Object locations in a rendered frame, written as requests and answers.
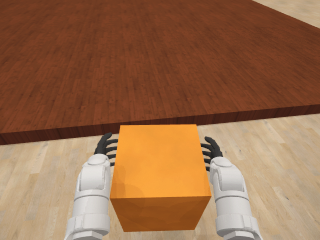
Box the right robot hand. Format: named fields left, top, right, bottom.
left=200, top=136, right=223, bottom=171

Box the carton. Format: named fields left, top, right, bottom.
left=109, top=124, right=212, bottom=232

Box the left robot hand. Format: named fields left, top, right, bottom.
left=93, top=132, right=118, bottom=167

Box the left robot forearm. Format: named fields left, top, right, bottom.
left=64, top=153, right=111, bottom=240

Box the right robot forearm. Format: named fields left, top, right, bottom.
left=209, top=156, right=263, bottom=240

